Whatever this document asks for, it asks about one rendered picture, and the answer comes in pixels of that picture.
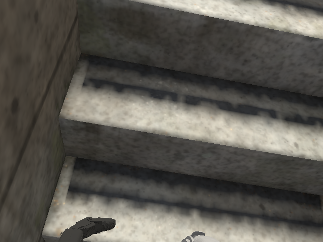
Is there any robot right shin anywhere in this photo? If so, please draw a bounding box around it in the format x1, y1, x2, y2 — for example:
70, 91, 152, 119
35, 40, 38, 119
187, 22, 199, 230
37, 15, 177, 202
191, 231, 205, 237

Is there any left robot hand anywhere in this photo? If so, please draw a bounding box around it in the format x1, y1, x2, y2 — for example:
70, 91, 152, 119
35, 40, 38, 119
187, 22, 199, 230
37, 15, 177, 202
58, 217, 116, 242

